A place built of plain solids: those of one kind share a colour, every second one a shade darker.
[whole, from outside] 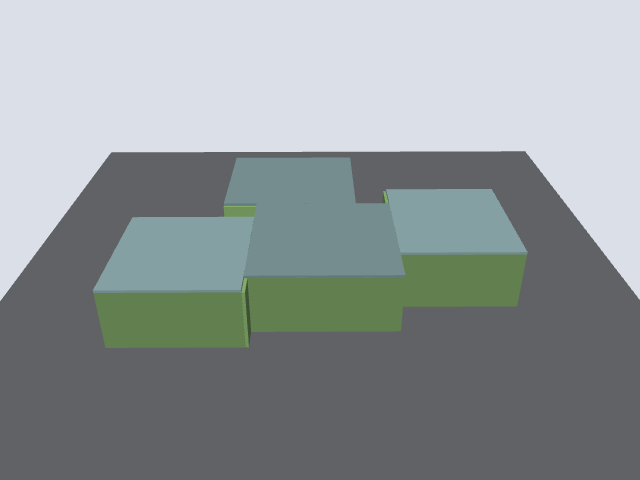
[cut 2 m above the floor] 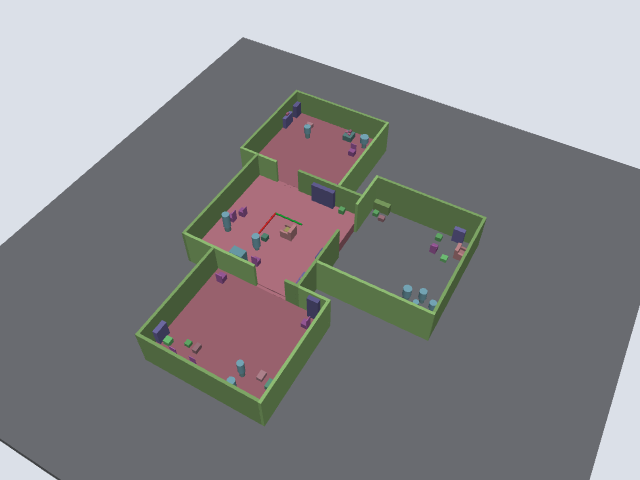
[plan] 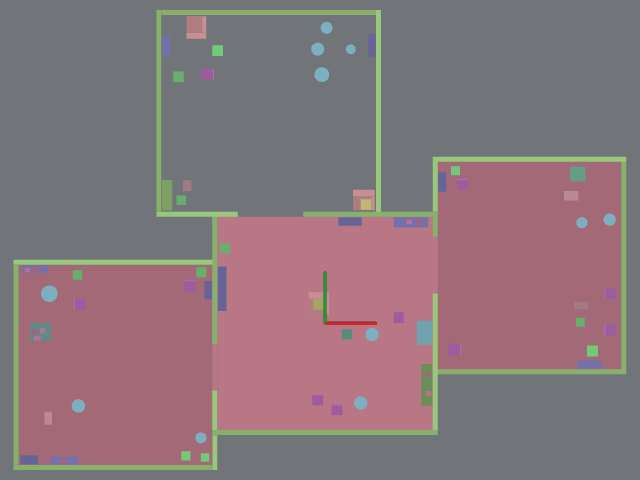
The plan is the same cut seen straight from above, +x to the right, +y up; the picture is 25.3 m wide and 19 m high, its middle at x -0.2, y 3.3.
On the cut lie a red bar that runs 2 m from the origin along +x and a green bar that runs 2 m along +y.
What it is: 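A storey of a house; a hub and three side rooms behind broad openings; the side rooms' floors lie 0.89 m, 0.074 m and not at all below the hub's; a bare drop, one riser, a flush line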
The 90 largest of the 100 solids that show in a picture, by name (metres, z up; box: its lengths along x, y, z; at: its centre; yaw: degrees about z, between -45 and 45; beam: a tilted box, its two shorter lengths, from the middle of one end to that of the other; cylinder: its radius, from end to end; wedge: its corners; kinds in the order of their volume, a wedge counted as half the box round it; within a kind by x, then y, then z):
{
 "floor_1": {"box": [7.67, 7.92, 0.94], "at": [-8.3, -1.64, 0.42]},
 "floor_2": {"box": [0.2, 1.83, 0.94], "at": [-4.36, -1.75, 0.42]},
 "floor_3": {"box": [8.52, 8.44, 0.94], "at": [0.0, 0.0, 0.42]},
 "floor_4": {"box": [0.2, 2.24, 0.87], "at": [4.36, 2.31, 0.38]},
 "floor_5": {"box": [7.26, 8.21, 0.87], "at": [8.09, 2.29, 0.38]},
 "wall_1": {"box": [0.2, 7.92, 3.8], "at": [-12.23, -1.64, 1.85]},
 "wall_2": {"box": [7.87, 0.2, 3.8], "at": [-8.4, -5.7, 1.85]},
 "wall_3": {"box": [7.87, 0.2, 3.8], "at": [-8.4, 2.42, 1.85]},
 "wall_4": {"box": [0.2, 7.98, 3.8], "at": [-6.58, 8.41, 1.85]},
 "wall_5": {"box": [2.22, 0.2, 3.8], "at": [-5.57, 4.32, 1.85]},
 "wall_6": {"box": [0.2, 1.38, 3.8], "at": [-4.36, -5.11, 1.85]},
 "wall_7": {"box": [0.2, 1.56, 3.8], "at": [-4.36, -3.44, 1.85]},
 "wall_8": {"box": [0.2, 5.05, 3.8], "at": [-4.36, 1.7, 1.85]},
 "wall_9": {"box": [1.01, 0.2, 3.8], "at": [-3.96, 4.32, 1.85]},
 "wall_10": {"box": [8.5, 0.2, 3.8], "at": [-2.23, 12.31, 1.85]},
 "wall_11": {"box": [8.92, 0.2, 3.8], "at": [0.0, -4.32, 1.85]},
 "wall_12": {"box": [5.33, 0.2, 3.8], "at": [1.8, 4.32, 1.85]},
 "wall_13": {"box": [0.2, 7.98, 3.8], "at": [2.12, 8.41, 1.85]},
 "wall_14": {"box": [0.2, 5.41, 3.8], "at": [4.36, -1.52, 1.85]},
 "wall_15": {"box": [0.2, 0.79, 3.8], "at": [4.36, 3.83, 1.85]},
 "wall_16": {"box": [0.2, 2.17, 3.8], "at": [4.36, 5.51, 1.85]},
 "wall_17": {"box": [7.46, 0.2, 3.8], "at": [8.19, -1.92, 1.85]},
 "wall_18": {"box": [7.46, 0.2, 3.8], "at": [8.19, 6.49, 1.85]},
 "wall_19": {"box": [0.2, 8.21, 3.8], "at": [11.82, 2.29, 1.85]},
 "roof_1": {"box": [7.87, 8.32, 0.16], "at": [-8.4, -1.64, 3.83]},
 "roof_2": {"box": [8.9, 7.98, 0.16], "at": [-2.23, 8.41, 3.83]},
 "roof_3": {"box": [8.92, 8.84, 0.16], "at": [0.0, 0.0, 3.83]},
 "roof_4": {"box": [7.46, 8.61, 0.16], "at": [8.19, 2.29, 3.83]},
 "case_1": {"box": [0.71, 0.36, 1.13], "at": [-11.7, -5.4, 1.45]},
 "case_2": {"box": [1.06, 0.29, 1.03], "at": [-11.46, 2.15, 1.4]},
 "case_3": {"box": [1.08, 0.29, 0.97], "at": [-10.32, -5.44, 1.37]},
 "case_4": {"box": [0.34, 0.8, 1.28], "at": [-6.29, 10.97, 0.59]},
 "case_5": {"box": [0.29, 0.73, 1.24], "at": [-4.63, 1.32, 1.51]},
 "case_6": {"box": [0.34, 1.76, 1.58], "at": [-4.07, 1.37, 1.68]},
 "case_7": {"box": [0.93, 0.33, 1.31], "at": [0.99, 4.04, 1.55]},
 "case_8": {"box": [0.29, 0.89, 2.06], "at": [1.85, 11.0, 0.98]},
 "case_9": {"box": [1.36, 0.41, 1.2], "at": [3.4, 4.0, 1.49]},
 "case_10": {"box": [0.31, 0.77, 1.93], "at": [4.64, 5.6, 1.78]},
 "case_11": {"box": [0.92, 0.33, 1.18], "at": [10.46, -1.63, 1.41]},
 "bush_1": {"cylinder": 0.33, "from": [-10.91, 1.17, 1.44], "to": [-10.91, 1.17, 1.95]},
 "bush_2": {"cylinder": 0.27, "from": [-9.76, -3.27, 1.4], "to": [-9.76, -3.27, 1.98]},
 "bush_3": {"cylinder": 0.22, "from": [-4.91, -4.53, 1.24], "to": [-4.91, -4.53, 1.84]},
 "bush_4": {"cylinder": 0.26, "from": [-0.29, 10.86, 0.49], "to": [-0.29, 10.86, 1.16]},
 "bush_5": {"cylinder": 0.29, "from": [-0.13, 9.85, 0.29], "to": [-0.13, 9.85, 0.97]},
 "bush_6": {"cylinder": 0.24, "from": [0.06, 11.7, 0.42], "to": [0.06, 11.7, 0.93]},
 "bush_7": {"cylinder": 0.19, "from": [1.02, 10.85, 0.49], "to": [1.02, 10.85, 1.64]},
 "bush_8": {"cylinder": 0.26, "from": [1.41, -3.15, 1.32], "to": [1.41, -3.15, 2.48]},
 "bush_9": {"cylinder": 0.27, "from": [1.86, -0.44, 1.24], "to": [1.86, -0.44, 2.23]},
 "bush_10": {"cylinder": 0.22, "from": [10.17, 3.99, 1.31], "to": [10.17, 3.99, 2.19]},
 "bush_11": {"cylinder": 0.24, "from": [11.27, 4.11, 1.13], "to": [11.27, 4.11, 2.07]},
 "armchair_1": {"box": [0.15, 0.66, 0.65], "at": [-5.41, 11.84, 0.27]},
 "armchair_2": {"box": [0.79, 0.24, 0.92], "at": [-5.09, 11.39, 0.41]},
 "armchair_3": {"box": [0.48, 0.66, 0.46], "at": [-5.09, 11.84, 0.18]},
 "armchair_4": {"box": [0.15, 0.66, 0.65], "at": [-4.78, 11.84, 0.27]},
 "armchair_5": {"box": [0.15, 0.64, 0.6], "at": [-0.57, 0.66, 1.19]},
 "armchair_6": {"box": [0.5, 0.64, 0.43], "at": [-0.24, 0.66, 1.1]},
 "armchair_7": {"box": [0.8, 0.25, 0.89], "at": [-0.24, 1.1, 1.33]},
 "armchair_8": {"box": [0.15, 0.64, 0.6], "at": [0.08, 0.66, 1.19]},
 "armchair_9": {"box": [0.12, 0.55, 0.74], "at": [1.17, 4.75, 0.32]},
 "armchair_10": {"box": [0.61, 0.55, 0.51], "at": [1.54, 4.75, 0.21]},
 "armchair_11": {"box": [0.86, 0.26, 0.84], "at": [1.54, 5.16, 0.37]},
 "armchair_12": {"box": [0.12, 0.55, 0.74], "at": [1.91, 4.75, 0.32]},
 "wardrobe_1": {"box": [0.62, 0.95, 2.01], "at": [3.93, -0.37, 1.9]},
 "sideboard_1": {"box": [0.41, 1.22, 0.86], "at": [-6.25, 5.07, 0.38]},
 "sideboard_2": {"box": [0.44, 1.66, 0.72], "at": [4.02, -2.44, 1.25]},
 "chair_1": {"box": [0.41, 0.47, 0.42], "at": [-9.7, 0.75, 1.1]},
 "chair_2": {"box": [0.45, 0.4, 0.46], "at": [-5.34, 1.46, 1.12]},
 "chair_3": {"box": [0.46, 0.43, 0.5], "at": [-4.68, 9.86, 0.2]},
 "chair_4": {"box": [0.43, 0.4, 0.46], "at": [-0.29, -3.05, 1.12]},
 "chair_5": {"box": [0.45, 0.39, 0.42], "at": [0.47, -3.45, 1.1]},
 "chair_6": {"box": [0.39, 0.44, 0.44], "at": [2.91, 0.22, 1.11]},
 "chair_7": {"box": [0.46, 0.48, 0.46], "at": [5.11, -1.03, 1.05]},
 "chair_8": {"box": [0.44, 0.38, 0.4], "at": [5.45, 5.47, 1.02]},
 "chair_9": {"box": [0.4, 0.45, 0.45], "at": [11.3, -0.28, 1.04]},
 "chair_10": {"box": [0.43, 0.42, 0.44], "at": [11.31, 1.18, 1.03]},
 "basket_1": {"box": [0.37, 0.38, 0.3], "at": [-9.8, 1.91, 1.04]},
 "basket_2": {"box": [0.43, 0.43, 0.41], "at": [-5.8, 9.76, 0.15]},
 "basket_3": {"box": [0.38, 0.38, 0.38], "at": [-5.69, 4.87, 0.14]},
 "basket_4": {"box": [0.37, 0.37, 0.37], "at": [-5.51, -5.25, 1.08]},
 "basket_5": {"box": [0.4, 0.4, 0.31], "at": [-4.9, 2.03, 1.05]},
 "basket_6": {"box": [0.43, 0.43, 0.34], "at": [-4.25, 10.79, 0.12]},
 "basket_7": {"box": [0.39, 0.39, 0.37], "at": [-3.95, 2.97, 1.08]},
 "basket_8": {"box": [0.44, 0.44, 0.39], "at": [10.59, -1.09, 1.01]},
 "lowtable_1": {"box": [0.82, 0.72, 0.45], "at": [-11.27, -0.35, 1.11]},
 "toybox_1": {"box": [0.31, 0.52, 0.34], "at": [-10.96, -3.75, 1.06]},
 "toybox_2": {"box": [0.34, 0.44, 0.35], "at": [-5.45, 5.45, 0.12]},
 "toybox_3": {"box": [0.56, 0.38, 0.28], "at": [9.74, 5.05, 0.95]},
 "toybox_4": {"box": [0.55, 0.3, 0.35], "at": [10.13, 0.7, 0.99]},
 "pouf_1": {"box": [0.41, 0.41, 0.36], "at": [0.86, -0.43, 1.07]},
 "pouf_2": {"box": [0.59, 0.59, 0.37], "at": [10.0, 5.91, 1.0]}
}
